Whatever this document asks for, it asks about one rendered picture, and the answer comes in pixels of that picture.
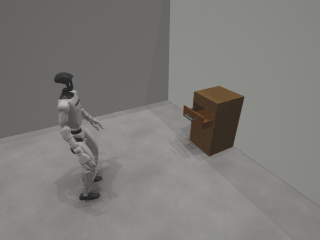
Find robot torso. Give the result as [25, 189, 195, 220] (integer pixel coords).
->
[58, 91, 85, 142]

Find robot head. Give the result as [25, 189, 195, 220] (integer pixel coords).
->
[54, 72, 75, 100]

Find handle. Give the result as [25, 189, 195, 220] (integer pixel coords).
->
[184, 114, 196, 122]

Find right robot forearm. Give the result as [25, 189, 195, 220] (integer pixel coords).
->
[60, 128, 84, 156]

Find right robot upper arm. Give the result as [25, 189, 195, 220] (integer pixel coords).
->
[57, 100, 71, 133]

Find left robot forearm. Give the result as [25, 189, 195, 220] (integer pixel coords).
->
[81, 107, 94, 122]

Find left robot hand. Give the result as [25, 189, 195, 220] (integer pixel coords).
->
[90, 119, 104, 131]

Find cabinet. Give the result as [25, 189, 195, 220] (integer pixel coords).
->
[190, 86, 244, 157]

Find right robot hand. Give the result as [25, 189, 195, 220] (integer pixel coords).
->
[78, 152, 97, 171]

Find drawer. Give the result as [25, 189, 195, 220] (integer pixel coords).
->
[183, 105, 215, 129]

